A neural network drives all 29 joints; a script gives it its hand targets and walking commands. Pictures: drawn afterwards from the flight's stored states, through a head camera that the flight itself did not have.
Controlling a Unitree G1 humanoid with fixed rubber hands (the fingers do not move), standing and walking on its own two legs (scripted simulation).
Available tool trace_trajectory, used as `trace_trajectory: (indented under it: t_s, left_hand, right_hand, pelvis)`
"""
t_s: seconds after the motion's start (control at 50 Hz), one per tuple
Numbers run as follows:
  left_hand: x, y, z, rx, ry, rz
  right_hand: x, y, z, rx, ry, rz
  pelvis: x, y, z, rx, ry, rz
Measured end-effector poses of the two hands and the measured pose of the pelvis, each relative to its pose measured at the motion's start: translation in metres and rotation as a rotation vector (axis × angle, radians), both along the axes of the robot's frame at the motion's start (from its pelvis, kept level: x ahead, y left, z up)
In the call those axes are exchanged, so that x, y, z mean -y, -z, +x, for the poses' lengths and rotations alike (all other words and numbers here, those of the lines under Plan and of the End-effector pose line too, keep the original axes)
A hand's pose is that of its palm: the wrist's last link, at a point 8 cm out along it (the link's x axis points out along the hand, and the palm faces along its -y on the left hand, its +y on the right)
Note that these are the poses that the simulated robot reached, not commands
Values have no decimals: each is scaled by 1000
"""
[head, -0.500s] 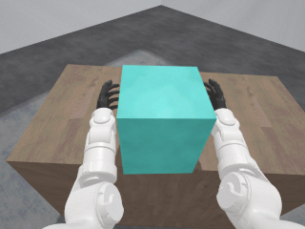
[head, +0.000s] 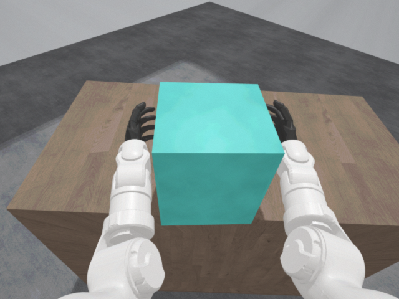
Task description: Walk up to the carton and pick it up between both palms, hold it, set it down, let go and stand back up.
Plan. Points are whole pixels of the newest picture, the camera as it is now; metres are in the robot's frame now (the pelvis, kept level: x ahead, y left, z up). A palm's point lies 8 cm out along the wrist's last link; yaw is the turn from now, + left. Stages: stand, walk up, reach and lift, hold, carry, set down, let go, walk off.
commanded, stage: set down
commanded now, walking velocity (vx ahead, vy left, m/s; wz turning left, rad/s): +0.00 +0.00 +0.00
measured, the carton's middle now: (208, 157) +0.41 +0.03 +0.07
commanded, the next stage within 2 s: none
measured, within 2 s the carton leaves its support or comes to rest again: neither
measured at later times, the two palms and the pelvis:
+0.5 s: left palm (136, 135) +0.41 +0.19 +0.11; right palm (278, 133) +0.45 -0.11 +0.12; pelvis -0.01 +0.00 -0.01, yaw -2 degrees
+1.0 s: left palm (110, 123) +0.40 +0.24 +0.14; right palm (306, 115) +0.47 -0.16 +0.16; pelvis -0.01 -0.02 -0.01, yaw +1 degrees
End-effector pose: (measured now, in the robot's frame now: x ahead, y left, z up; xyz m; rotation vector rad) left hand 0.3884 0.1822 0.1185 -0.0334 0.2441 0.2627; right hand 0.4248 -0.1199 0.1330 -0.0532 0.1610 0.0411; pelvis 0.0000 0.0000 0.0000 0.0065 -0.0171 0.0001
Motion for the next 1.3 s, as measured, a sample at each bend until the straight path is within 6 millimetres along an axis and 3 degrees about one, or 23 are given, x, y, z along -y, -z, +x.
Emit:
trace_trajectory:
  t_s: [0.26,0.42,0.52,0.64,0.8,0.9,1.3]
  left_hand:
    - [-1,7,6,-10,-6,31]
    - [-4,15,19,-42,1,65]
    - [-7,6,21,-19,1,73]
    - [-17,7,17,-33,-6,68]
    - [-45,13,8,-8,-37,57]
    - [-56,-3,9,26,-42,65]
    - [-51,-78,14,1,-2,61]
  right_hand:
    - [-1,0,2,-11,-13,-11]
    - [-4,11,19,-125,-16,-54]
    - [-5,10,31,-126,-22,-19]
    - [8,8,38,-118,-12,-19]
    - [39,3,41,-96,10,-13]
    - [46,-12,47,-69,0,13]
    - [38,-77,46,-70,-25,59]
  pelvis:
    - [0,0,-2,-28,16,-3]
    - [-1,4,-7,-158,30,-17]
    - [-1,7,-6,-205,28,-28]
    - [6,8,-7,-208,14,-28]
    - [17,10,-8,-235,0,-20]
    - [21,11,-10,-263,-12,-21]
    - [20,5,-12,-182,-21,-17]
